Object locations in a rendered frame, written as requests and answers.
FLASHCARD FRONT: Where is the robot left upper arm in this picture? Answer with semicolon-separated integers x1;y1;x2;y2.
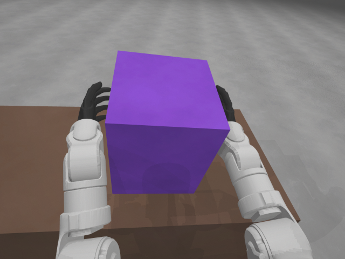
58;236;121;259

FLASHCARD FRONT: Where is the left robot hand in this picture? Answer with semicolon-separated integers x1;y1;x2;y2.
78;82;111;122

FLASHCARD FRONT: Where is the right robot hand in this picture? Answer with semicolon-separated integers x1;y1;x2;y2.
216;85;236;122

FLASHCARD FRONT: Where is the carton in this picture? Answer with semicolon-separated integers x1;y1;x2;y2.
105;51;230;194

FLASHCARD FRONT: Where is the pedestal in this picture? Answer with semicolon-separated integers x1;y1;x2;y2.
0;106;301;259

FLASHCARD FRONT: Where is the right robot forearm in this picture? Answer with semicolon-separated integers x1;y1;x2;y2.
217;121;313;257

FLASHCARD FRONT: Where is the robot right upper arm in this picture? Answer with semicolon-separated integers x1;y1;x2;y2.
245;218;313;259

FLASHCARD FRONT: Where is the left robot forearm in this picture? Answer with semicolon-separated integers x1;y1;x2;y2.
56;119;111;259

